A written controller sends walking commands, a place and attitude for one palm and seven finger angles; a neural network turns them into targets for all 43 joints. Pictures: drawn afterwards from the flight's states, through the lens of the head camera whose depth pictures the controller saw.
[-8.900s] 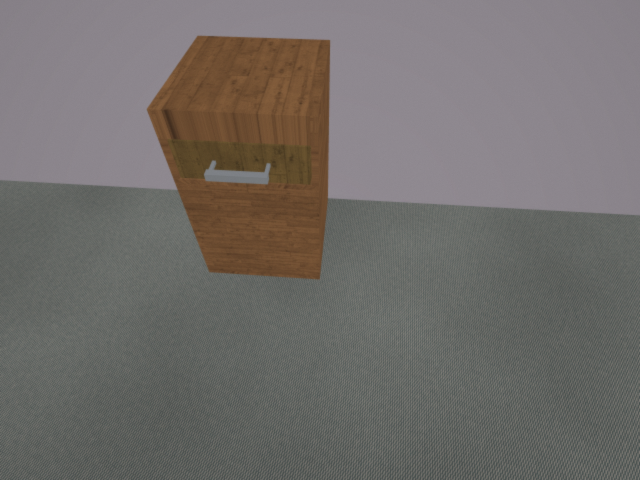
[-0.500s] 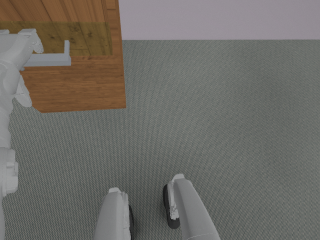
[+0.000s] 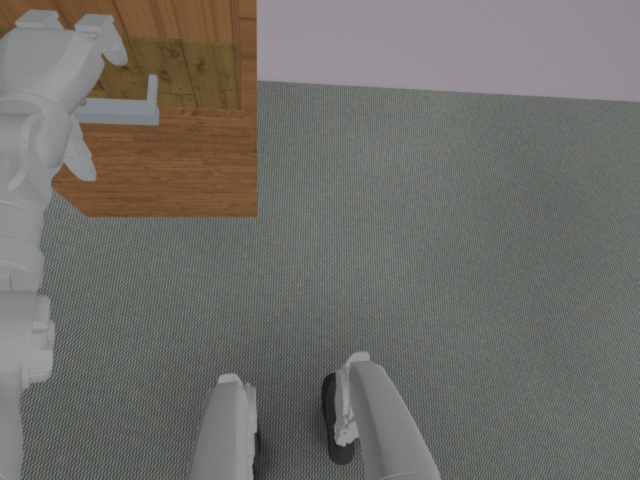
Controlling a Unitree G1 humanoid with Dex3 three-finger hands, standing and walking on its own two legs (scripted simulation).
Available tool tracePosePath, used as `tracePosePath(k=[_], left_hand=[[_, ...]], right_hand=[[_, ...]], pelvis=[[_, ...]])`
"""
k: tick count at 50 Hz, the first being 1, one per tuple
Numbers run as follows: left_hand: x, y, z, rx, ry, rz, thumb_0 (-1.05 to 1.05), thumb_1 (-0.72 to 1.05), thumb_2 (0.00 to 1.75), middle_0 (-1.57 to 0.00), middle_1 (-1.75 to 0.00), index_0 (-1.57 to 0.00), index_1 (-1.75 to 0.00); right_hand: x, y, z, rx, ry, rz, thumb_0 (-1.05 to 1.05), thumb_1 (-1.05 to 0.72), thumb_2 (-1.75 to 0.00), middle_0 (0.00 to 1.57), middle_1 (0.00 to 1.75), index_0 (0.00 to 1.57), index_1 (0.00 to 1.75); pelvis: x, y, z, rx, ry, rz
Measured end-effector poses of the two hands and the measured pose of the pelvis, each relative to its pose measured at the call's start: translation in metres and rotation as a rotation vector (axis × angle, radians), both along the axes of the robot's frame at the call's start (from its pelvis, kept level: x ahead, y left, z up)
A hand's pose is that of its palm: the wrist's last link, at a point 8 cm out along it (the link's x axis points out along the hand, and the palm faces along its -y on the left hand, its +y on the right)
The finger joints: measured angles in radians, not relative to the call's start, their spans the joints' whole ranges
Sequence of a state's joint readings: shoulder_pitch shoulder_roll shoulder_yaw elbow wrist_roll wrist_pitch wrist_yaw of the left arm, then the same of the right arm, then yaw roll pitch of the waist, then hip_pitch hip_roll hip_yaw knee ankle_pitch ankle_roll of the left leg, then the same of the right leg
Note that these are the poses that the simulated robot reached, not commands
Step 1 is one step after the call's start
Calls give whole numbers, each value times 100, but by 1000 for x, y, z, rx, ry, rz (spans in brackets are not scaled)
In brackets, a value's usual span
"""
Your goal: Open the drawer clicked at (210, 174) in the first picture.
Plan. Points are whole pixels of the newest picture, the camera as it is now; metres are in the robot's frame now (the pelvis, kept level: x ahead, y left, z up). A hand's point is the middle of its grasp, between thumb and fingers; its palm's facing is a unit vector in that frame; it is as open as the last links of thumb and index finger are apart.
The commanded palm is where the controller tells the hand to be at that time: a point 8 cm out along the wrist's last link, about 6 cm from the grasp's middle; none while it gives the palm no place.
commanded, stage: move the hooked fingers above the handle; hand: left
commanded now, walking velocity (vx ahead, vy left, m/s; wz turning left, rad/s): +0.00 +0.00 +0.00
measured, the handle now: (89, 95) +0.61 +0.27 -0.07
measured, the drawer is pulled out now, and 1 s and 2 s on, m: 0.00 0.00 0.00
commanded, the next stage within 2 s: lower the fingers behind the handle in 1.96 s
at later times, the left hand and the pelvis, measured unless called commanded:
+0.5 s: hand (59, 103) +0.54 +0.26 +0.00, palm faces +0.00 -0.06 -1.00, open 13.8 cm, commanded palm +0.56 +0.25 +0.03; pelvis -0.01 -0.01 -0.01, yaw +0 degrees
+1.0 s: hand (40, 79) +0.56 +0.28 +0.01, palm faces +0.04 +0.01 -1.00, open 13.8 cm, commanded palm +0.55 +0.25 +0.03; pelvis +0.00 +0.00 -0.01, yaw -1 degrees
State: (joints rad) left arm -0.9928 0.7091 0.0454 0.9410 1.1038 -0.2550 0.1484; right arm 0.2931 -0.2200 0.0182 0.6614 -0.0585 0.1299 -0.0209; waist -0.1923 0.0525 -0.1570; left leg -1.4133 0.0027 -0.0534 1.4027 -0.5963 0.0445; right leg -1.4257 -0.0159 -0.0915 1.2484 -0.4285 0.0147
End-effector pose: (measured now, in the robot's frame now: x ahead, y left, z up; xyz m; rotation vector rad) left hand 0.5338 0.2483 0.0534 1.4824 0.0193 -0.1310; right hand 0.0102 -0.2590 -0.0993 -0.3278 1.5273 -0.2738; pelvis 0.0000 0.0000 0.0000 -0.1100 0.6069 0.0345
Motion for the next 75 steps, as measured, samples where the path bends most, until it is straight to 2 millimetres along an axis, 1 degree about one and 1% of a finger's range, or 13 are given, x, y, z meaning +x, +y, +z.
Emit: tracePosePath(k=[8, 17, 23, 27, 33, 38, 44, 49, 55, 57, 66, 70, 75], left_hand=[[13, -2, 16, 54, -110, 76, 0, -49, 30, -34, -123, -34, -124], [-16, 27, -34, 108, 137, 157, 0, -49, 30, -33, -121, -33, -123], [-17, 18, -10, 56, -17, 3, 0, -49, 30, -33, -120, -33, -121], [-4, 23, 6, 4, -137, 68, 0, -49, 30, -32, -120, -33, -121], [3, 38, -19, 141, -8, 222, 0, -49, 30, -31, -120, -32, -120], [-4, 11, -34, 73, 121, 102, 0, -49, 30, -32, -120, -32, -120], [-2, -15, 1, -18, -47, -50, 0, -49, 30, -33, -120, -33, -120], [8, 18, 16, 61, -158, 128, 1, -49, 30, -32, -120, -32, -120], [-10, 55, -27, 204, 126, 279, 0, -49, 30, -31, -120, -31, -120], [-17, 52, -35, 166, 183, 250, 0, -49, 30, -31, -120, -30, -120], [-1, -1, 10, -31, 3, -33, 0, -49, 30, -32, -120, -29, -120], [14, -7, 5, -34, -104, 8, 0, -49, 30, -34, -122, -30, -120], [8, 0, -13, 87, -137, 83, 1, -49, 30, -37, -126, -33, -125]], right_hand=[[2, -2, -3, 28, -48, 3, 0, -90, -89, 20, 30, 20, 30], [-8, -7, -11, 29, -29, -9, 0, -90, -89, 20, 30, 20, 30], [-11, -17, -9, -27, 2, 12, 0, -90, -89, 20, 30, 20, 30], [-6, -22, -8, -44, -14, 23, 0, -90, -89, 20, 30, 20, 30], [-5, -18, -9, -20, -29, 11, 0, -90, -89, 20, 30, 20, 30], [-13, -7, -6, 2, 8, -15, 0, -90, -89, 20, 30, 20, 30], [-14, 2, 0, 7, -2, -28, 0, -90, -89, 20, 30, 20, 30], [-9, 2, -9, 41, -18, -16, 0, -90, -89, 20, 30, 20, 30], [-3, 0, -15, 63, -7, -4, 0, -90, -89, 20, 30, 20, 30], [-2, -1, -13, 51, 8, 4, 0, -90, -89, 20, 30, 20, 30], [16, -14, 12, -53, -34, 44, 0, -90, -89, 20, 30, 20, 30], [19, -20, 9, -77, -83, 43, 0, -90, -89, 20, 30, 20, 30], [10, -14, -12, -17, -62, 32, 0, -90, -90, 20, 30, 20, 30]], pelvis=[[0, 0, -4, 12, -12, -23], [-11, -2, -6, 32, -6, -42], [-9, -5, -12, 16, 7, -14], [-9, -5, -16, 6, 7, -7], [-12, -2, -16, 2, 12, -15], [-9, 0, -7, 7, 6, -18], [-1, 0, -1, 8, -6, -20], [-2, 0, -6, 12, -8, -29], [-5, 2, -5, 22, 0, -33], [-5, 2, -3, 21, 2, -23], [5, 1, 3, 1, -11, 14], [2, 1, -9, -4, 3, -4], [-8, 3, -19, 6, 0, -31]])
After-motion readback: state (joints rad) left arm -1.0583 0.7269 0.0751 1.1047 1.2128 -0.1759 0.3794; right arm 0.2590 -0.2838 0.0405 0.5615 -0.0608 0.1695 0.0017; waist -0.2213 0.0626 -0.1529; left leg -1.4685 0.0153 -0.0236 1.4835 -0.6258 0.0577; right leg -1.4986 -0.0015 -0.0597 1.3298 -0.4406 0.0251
